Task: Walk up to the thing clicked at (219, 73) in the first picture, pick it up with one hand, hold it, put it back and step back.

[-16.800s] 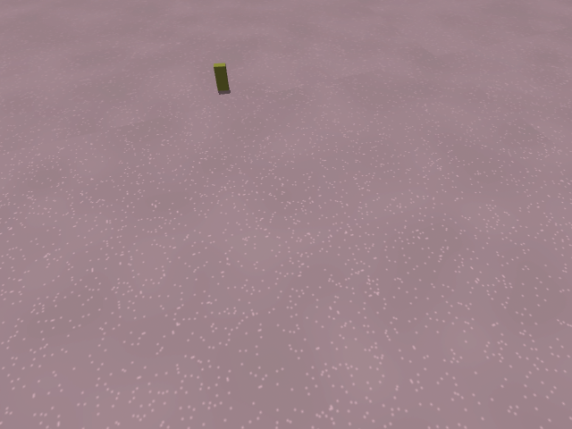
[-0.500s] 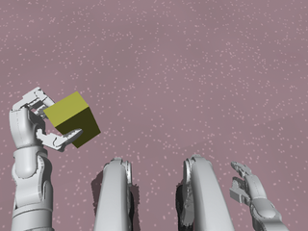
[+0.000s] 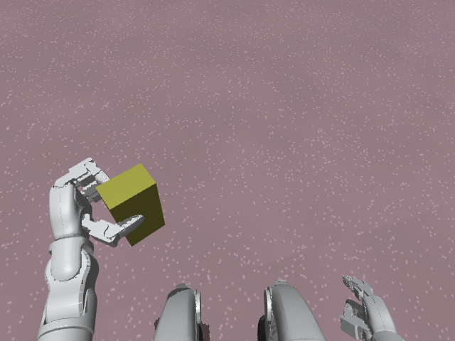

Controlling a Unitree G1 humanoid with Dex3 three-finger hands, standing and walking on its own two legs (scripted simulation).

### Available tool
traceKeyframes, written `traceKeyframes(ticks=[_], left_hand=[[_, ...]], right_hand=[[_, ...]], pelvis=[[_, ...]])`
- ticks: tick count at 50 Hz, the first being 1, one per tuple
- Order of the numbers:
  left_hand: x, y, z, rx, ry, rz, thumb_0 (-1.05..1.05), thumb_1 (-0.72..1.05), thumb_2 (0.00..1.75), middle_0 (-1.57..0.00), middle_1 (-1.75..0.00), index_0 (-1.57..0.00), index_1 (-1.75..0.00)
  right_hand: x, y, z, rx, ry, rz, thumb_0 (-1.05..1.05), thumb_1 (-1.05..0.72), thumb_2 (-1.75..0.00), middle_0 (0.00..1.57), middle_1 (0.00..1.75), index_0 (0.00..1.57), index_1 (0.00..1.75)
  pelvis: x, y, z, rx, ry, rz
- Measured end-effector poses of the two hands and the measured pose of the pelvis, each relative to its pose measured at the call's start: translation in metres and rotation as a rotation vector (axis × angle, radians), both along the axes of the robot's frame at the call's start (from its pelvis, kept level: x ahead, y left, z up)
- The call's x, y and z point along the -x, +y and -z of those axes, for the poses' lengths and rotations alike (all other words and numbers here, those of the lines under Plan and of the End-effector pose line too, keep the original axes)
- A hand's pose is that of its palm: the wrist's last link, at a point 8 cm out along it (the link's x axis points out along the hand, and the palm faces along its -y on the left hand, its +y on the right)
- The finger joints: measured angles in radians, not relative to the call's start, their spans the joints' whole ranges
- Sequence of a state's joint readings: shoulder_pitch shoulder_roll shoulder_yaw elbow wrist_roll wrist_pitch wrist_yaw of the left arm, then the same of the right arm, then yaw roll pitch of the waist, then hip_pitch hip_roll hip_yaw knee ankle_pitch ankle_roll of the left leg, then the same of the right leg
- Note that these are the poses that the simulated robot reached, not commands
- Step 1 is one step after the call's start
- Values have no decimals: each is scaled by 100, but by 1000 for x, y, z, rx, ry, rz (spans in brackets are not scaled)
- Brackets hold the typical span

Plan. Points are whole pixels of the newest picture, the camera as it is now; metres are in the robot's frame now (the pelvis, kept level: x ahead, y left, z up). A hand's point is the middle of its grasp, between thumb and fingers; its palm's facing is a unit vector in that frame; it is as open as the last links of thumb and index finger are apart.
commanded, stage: hold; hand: left
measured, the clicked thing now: (135, 209) +0.34 +0.17 +0.00
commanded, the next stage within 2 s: crouch in 1.26 s
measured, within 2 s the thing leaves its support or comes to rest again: neither
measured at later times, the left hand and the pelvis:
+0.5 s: hand (107, 170) +0.36 +0.19 +0.10, palm faces +0.21 -0.98 -0.03, open 8.7 cm; pelvis +0.02 +0.00 +0.06, yaw +1 degrees
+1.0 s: hand (109, 150) +0.37 +0.17 +0.13, palm faces +0.21 -0.98 -0.02, open 8.7 cm; pelvis +0.04 -0.01 +0.08, yaw +1 degrees
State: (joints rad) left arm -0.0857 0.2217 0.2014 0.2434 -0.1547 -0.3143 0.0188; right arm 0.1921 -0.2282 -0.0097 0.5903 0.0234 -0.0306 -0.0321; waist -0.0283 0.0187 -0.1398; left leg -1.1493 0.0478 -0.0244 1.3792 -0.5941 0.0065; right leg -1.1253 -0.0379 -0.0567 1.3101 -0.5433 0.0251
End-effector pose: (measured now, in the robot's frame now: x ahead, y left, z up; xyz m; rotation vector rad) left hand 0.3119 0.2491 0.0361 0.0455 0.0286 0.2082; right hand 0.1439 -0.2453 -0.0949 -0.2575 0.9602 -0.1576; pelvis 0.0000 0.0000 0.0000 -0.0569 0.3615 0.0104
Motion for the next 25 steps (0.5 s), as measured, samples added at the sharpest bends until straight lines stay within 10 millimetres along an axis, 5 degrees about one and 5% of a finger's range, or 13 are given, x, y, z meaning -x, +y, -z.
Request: traceKeyframes(ticks=[25], left_hand=[[-12,-15,-66,15,-13,-4,1,-56,102,-105,-144,-105,-142]], right_hand=[[-7,4,-56,-19,8,-11,1,-92,-90,20,30,20,30]], pelvis=[[-22,-4,-59,-19,-120,-5]])
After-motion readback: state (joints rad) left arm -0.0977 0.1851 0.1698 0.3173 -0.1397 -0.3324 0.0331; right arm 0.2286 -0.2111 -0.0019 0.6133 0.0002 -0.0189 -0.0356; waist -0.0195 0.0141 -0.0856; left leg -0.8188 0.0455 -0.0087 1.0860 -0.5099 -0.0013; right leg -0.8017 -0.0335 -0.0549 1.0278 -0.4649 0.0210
